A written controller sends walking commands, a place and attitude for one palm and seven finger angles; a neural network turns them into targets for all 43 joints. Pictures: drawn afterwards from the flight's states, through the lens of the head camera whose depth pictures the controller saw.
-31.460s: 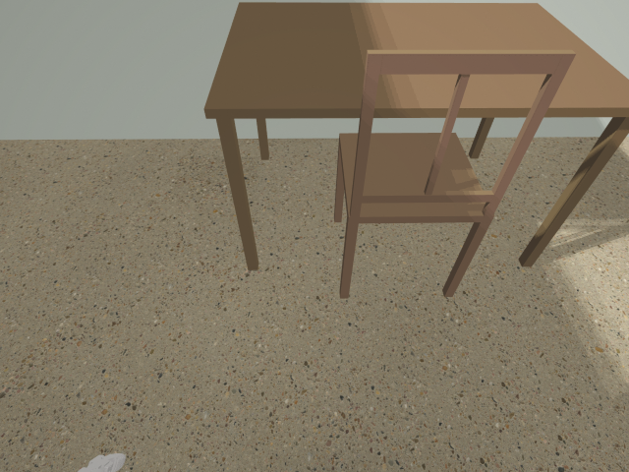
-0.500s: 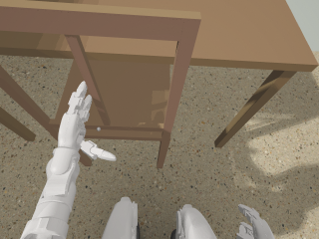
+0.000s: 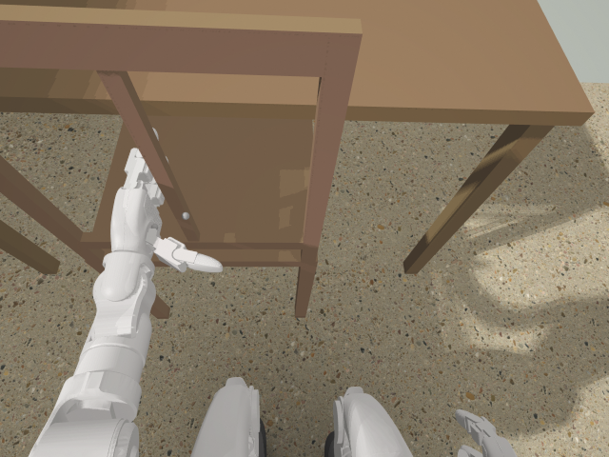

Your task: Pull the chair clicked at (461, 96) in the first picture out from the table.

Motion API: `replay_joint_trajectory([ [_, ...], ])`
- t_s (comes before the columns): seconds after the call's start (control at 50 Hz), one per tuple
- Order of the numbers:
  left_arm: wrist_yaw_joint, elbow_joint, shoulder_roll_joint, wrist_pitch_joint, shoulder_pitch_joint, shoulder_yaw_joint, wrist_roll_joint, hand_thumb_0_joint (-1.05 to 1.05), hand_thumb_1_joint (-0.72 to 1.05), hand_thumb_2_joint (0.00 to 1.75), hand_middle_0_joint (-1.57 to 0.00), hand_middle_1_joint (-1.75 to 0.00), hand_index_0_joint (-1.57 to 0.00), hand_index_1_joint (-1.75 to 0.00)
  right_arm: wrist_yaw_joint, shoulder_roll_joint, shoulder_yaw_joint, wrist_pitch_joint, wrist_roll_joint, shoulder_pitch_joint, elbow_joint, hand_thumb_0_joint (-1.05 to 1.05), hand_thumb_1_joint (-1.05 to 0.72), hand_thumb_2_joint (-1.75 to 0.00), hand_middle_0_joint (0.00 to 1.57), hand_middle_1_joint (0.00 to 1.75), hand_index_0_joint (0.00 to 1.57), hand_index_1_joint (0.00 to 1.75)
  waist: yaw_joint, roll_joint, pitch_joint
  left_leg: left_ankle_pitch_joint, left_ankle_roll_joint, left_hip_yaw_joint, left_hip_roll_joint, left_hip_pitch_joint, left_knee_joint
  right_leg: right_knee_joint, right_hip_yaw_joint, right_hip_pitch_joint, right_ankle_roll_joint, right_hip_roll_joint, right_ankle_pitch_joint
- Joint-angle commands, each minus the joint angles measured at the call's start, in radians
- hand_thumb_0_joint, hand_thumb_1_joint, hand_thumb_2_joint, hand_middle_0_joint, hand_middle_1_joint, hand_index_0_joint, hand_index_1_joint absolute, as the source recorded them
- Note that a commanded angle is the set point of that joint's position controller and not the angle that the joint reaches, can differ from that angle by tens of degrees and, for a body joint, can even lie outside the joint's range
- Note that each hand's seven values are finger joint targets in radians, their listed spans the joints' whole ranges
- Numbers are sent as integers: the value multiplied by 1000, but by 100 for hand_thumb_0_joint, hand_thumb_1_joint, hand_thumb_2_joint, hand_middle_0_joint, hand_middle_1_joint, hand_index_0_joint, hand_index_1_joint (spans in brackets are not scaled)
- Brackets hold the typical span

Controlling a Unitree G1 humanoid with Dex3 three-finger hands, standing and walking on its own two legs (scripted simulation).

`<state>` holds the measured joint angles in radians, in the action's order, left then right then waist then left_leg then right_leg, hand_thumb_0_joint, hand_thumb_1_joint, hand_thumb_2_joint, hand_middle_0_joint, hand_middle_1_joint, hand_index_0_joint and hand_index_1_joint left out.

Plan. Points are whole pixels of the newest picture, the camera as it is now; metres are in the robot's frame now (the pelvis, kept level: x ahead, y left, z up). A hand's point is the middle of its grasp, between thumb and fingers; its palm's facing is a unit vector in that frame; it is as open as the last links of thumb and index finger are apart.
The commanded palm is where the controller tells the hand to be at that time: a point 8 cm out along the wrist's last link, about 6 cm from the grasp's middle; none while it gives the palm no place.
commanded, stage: push the fingers through the gap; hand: left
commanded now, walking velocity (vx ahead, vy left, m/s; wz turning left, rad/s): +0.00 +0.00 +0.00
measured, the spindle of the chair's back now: (165, 178) +0.46 +0.17 +0.05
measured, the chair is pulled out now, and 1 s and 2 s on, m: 0.00 0.00 0.03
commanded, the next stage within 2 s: hook a spindle and tug to test in 0.42 s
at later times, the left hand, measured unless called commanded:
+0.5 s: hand (180, 208) +0.43 +0.16 +0.03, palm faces -0.01 -1.00 -0.06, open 16.9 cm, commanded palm +0.40 +0.20 +0.02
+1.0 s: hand (186, 208) +0.43 +0.15 +0.02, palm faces +0.00 -1.00 -0.04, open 13.6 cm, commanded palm +0.40 +0.20 +0.02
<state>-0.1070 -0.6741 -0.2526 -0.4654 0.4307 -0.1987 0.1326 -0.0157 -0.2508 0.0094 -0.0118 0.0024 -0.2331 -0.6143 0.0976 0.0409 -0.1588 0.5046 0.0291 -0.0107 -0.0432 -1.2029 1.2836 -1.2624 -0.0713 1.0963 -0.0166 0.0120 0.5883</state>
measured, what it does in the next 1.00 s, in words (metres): stands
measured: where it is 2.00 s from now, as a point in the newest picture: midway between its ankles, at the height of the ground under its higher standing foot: outside the picture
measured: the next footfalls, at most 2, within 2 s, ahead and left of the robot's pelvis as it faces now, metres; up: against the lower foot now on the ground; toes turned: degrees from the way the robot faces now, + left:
none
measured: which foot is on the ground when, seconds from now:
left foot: down 0.00-1.00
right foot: down 0.00-1.00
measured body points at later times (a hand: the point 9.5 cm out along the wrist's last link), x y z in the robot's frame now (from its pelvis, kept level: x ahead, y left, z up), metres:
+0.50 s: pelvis +0.00 +0.00 +0.00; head +0.13 +0.01 +0.43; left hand +0.42 +0.21 +0.03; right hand +0.09 -0.27 -0.12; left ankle +0.05 +0.10 -0.62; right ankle +0.00 -0.11 -0.62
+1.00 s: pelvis +0.00 +0.00 +0.00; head +0.13 +0.01 +0.43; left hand +0.42 +0.20 +0.03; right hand +0.09 -0.26 -0.12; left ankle +0.05 +0.10 -0.62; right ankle +0.00 -0.11 -0.62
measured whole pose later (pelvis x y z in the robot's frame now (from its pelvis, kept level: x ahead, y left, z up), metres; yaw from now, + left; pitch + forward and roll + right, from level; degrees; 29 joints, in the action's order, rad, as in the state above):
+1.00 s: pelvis +0.00 +0.00 +0.00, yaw +0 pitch +25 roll -3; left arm -0.11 -0.74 -0.26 -0.48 0.48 -0.22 0.13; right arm -0.03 -0.25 0.01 -0.04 0.00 -0.25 -0.60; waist 0.10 0.04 -0.16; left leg 0.51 0.03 -0.02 -0.05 -1.21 1.28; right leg -1.26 -0.06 1.11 -0.02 0.02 0.59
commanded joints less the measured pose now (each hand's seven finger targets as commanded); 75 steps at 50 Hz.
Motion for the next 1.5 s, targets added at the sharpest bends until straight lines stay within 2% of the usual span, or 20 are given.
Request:
replay_joint_trajectory([
  [0.0,20,191,-217,-95,338,-84,-8,0,-50,30,-6,-8,-6,-8,4,-161,-65,27,10,-93,87,0,-90,-90,20,30,20,30,5,50,-469,-319,-10,61,23,421,-122,166,46,-144,-11,16,-328],
  [0.04,3,145,-192,-80,269,-70,-5,0,-50,30,-6,-8,-6,-8,-4,-163,-65,20,7,-98,97,0,-90,-90,20,30,20,30,-3,47,-465,-329,-10,57,24,419,-129,172,43,-157,-14,18,-342],
  [0.14,-42,104,-162,-41,251,-47,27,0,-50,30,-6,-8,-6,-8,-6,-169,-67,5,-7,-99,106,0,-90,-90,20,30,20,30,15,-14,-421,-283,-1,49,27,373,-138,201,50,-180,-9,20,-332],
  [0.22,-38,192,-177,-79,353,-51,36,0,-50,30,-6,-8,-6,-8,2,-165,-69,14,-6,-103,100,0,-90,-90,20,30,20,30,23,2,-432,-285,3,56,26,391,-134,196,52,-167,-8,20,-321],
  [0.28,-18,228,-196,-118,372,-61,22,0,-50,30,-6,-8,-6,-8,3,-162,-71,22,1,-105,89,0,-90,-90,20,30,20,30,16,56,-476,-309,-4,59,23,445,-132,188,51,-145,-9,19,-321],
  [0.32,-10,210,-188,-128,402,-44,8,0,-50,30,-6,-8,-6,-8,1,-163,-70,26,5,-108,76,0,-90,-90,20,30,20,30,27,90,-452,-307,-7,69,20,465,-129,180,43,-93,-13,20,-295],
  [0.5,-33,86,-188,-61,318,-66,16,0,-50,30,-6,-8,-6,-8,-4,-172,-68,1,-1,-103,98,0,-90,-90,20,30,20,30,15,8,-428,-271,-3,58,27,391,-135,193,44,-148,-10,19,-299],
  [0.62,-24,194,-169,-102,353,-42,22,0,-50,30,-17,-41,-17,-41,-3,-164,-70,15,1,-102,100,0,-90,-90,20,30,20,30,16,57,-481,-343,-6,69,21,463,-127,173,39,-124,-14,21,-338],
  [0.74,-4,118,-130,-94,376,-8,-8,0,-50,30,-27,-74,-27,-74,-7,-166,-73,11,5,-108,80,0,-90,-90,20,30,20,30,35,42,-424,-280,-8,76,21,445,-128,178,29,-63,-12,19,-268],
  [0.8,3,111,-197,-83,363,-70,-4,0,-50,30,-32,-90,-32,-90,-2,-169,-70,3,6,-109,87,0,-90,-90,20,30,20,30,17,21,-441,-280,-4,64,25,410,-125,182,42,-117,-12,18,-290],
  [0.9,5,174,-173,-88,352,-53,5,0,-22,42,-41,-118,-41,-118,-6,-159,-67,1,6,-102,103,0,-90,-90,20,30,20,30,9,51,-492,-336,-7,60,26,447,-128,177,44,-150,-12,19,-346],
  [0.96,5,150,-200,-88,340,-77,7,0,-5,49,-46,-134,-46,-134,-3,-162,-68,0,4,-105,96,0,-90,-90,20,30,20,30,15,12,-468,-315,-4,56,25,403,-121,178,50,-163,-7,21,-347],
  [1.0,-1,154,-159,-87,342,-41,5,0,6,54,-50,-145,-50,-145,-6,-158,-68,2,3,-106,97,0,-90,-90,20,30,20,30,22,21,-457,-311,-4,55,27,405,-126,180,45,-157,-7,20,-344],
  [1.12,-12,142,-148,-81,347,-26,7,0,40,68,-50,-145,-50,-145,-6,-163,-71,3,1,-108,91,0,-90,-90,20,30,20,30,30,30,-430,-296,-3,62,25,417,-127,184,40,-118,-11,21,-313],
  [1.26,-3,179,-165,-99,334,-43,9,0,79,85,-50,-145,-50,-145,-7,-160,-71,7,4,-104,90,0,-90,-90,20,30,20,30,13,60,-464,-324,-8,63,24,450,-128,180,41,-127,-12,20,-328],
  [1.3,-4,165,-171,-96,304,-50,9,0,90,90,-50,-145,-50,-145,-9,-161,-69,6,4,-101,95,0,-90,-90,20,30,20,30,8,38,-455,-310,-7,60,26,429,-132,184,42,-145,-12,21,-324],
  [1.32,-5,156,-173,-95,317,-48,8,0,90,90,-50,-145,-50,-145,-7,-164,-69,6,4,-100,95,0,-90,-90,20,30,20,30,20,18,-449,-312,-3,59,25,416,-126,181,45,-145,-11,22,-333],
  [1.36,-7,151,-197,-96,321,-66,4,0,90,90,-50,-145,-50,-145,-5,-164,-68,4,4,-100,95,0,-90,-90,20,30,20,30,13,24,-444,-295,-5,58,25,399,-126,177,47,-147,-11,21,-321],
  [1.38,-11,163,-176,-97,313,-52,7,0,90,90,-50,-145,-50,-145,-6,-160,-68,5,3,-96,99,0,-90,-90,20,30,20,30,10,48,-447,-310,-5,55,27,415,-127,180,49,-145,-12,21,-333],
  [1.48,-24,189,-166,-83,225,-58,26,0,90,90,-50,-145,-50,-145,-10,-158,-68,2,0,-91,118,0,-90,-90,20,30,20,30,-7,34,-463,-338,-7,50,28,420,-135,181,46,-184,-11,20,-370],
])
